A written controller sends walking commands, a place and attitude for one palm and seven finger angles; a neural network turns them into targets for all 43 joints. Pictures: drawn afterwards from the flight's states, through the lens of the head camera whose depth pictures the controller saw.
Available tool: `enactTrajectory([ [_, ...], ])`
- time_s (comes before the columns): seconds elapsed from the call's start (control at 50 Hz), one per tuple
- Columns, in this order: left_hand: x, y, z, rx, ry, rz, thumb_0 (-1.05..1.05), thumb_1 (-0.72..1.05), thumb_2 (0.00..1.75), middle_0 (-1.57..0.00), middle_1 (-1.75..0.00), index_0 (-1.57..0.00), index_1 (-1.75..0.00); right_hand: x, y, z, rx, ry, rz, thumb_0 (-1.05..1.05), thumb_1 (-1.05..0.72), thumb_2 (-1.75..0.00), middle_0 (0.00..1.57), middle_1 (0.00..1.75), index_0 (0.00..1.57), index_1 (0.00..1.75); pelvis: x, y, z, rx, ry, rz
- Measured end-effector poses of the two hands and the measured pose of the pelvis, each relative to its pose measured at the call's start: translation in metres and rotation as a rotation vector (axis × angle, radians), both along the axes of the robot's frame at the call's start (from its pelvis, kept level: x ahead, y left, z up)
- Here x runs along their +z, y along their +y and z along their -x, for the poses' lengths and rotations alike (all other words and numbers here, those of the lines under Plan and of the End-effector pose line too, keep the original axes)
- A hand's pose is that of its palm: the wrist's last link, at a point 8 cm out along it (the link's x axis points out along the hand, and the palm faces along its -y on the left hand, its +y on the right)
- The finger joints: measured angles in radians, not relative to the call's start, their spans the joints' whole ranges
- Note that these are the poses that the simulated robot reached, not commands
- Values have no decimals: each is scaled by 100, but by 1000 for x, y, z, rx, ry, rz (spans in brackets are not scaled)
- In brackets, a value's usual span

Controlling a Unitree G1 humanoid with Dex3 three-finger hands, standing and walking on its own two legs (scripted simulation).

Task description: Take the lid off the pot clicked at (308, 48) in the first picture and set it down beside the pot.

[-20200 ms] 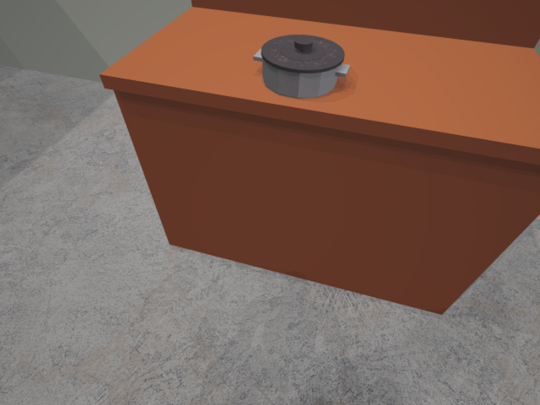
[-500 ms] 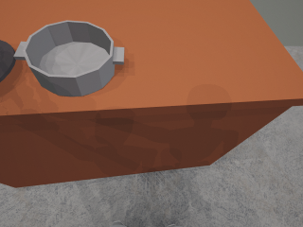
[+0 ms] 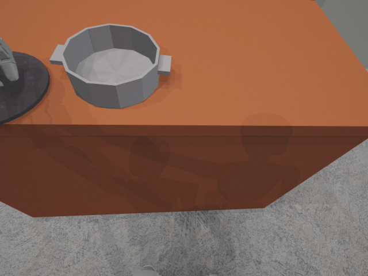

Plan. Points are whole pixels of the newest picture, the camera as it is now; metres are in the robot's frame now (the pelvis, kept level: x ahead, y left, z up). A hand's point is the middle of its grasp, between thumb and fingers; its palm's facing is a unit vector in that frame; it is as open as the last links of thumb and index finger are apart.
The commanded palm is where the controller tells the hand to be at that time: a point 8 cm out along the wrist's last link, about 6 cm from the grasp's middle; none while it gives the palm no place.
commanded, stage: open the fingers wide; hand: left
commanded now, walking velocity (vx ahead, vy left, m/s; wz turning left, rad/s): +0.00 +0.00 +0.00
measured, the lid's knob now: out of the picture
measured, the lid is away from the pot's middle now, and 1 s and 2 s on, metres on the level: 0.24 0.24 0.24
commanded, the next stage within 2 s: raise the empty hand in 0.64 s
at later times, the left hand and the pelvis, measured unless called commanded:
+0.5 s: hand out of the picture +0.49 +0.35 +0.15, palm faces -0.38 -0.15 -0.91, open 10.5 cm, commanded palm +0.52 +0.35 +0.21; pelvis +0.01 +0.00 +0.00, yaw -1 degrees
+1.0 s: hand out of the picture +0.47 +0.36 +0.17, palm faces -0.35 -0.14 -0.93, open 11.1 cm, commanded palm +0.51 +0.34 +0.24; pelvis +0.00 +0.00 +0.00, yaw +0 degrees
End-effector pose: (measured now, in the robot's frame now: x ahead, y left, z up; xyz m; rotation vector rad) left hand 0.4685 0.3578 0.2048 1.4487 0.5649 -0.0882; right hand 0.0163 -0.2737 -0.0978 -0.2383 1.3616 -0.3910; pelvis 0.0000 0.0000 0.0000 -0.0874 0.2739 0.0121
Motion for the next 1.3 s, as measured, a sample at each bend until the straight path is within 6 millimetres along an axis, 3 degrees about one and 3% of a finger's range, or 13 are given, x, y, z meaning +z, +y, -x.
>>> enactTrajectory([
  [0.14,3,-5,-5,-14,-9,-3,-1,28,81,-48,-90,-74,-98,0,-1,2,-3,2,6,0,-90,-90,20,30,20,30,-1,1,1,-3,4,-2],
  [0.52,2,-5,-24,-13,-18,14,0,-4,80,-44,-74,-46,-75,1,6,37,-87,97,-12,1,-90,-90,20,30,20,30,-1,2,-9,-24,24,-3],
  [0.8,4,2,-13,-3,-19,7,0,-9,82,-44,-70,-45,-70,0,5,14,-55,49,-19,1,-90,-90,20,30,20,30,0,2,-9,-17,13,-1],
  [1.02,28,0,-4,-1,-48,-4,0,-10,83,-45,-69,-45,-69,0,5,-6,-5,-8,-22,1,-90,-90,20,30,20,30,2,2,-4,-3,-8,-1],
  [1.3,55,-2,-8,42,-64,-20,0,-10,83,-45,-69,-45,-69,1,7,6,-16,2,-31,1,-90,-90,20,30,20,30,6,2,-4,-3,-20,-9],
])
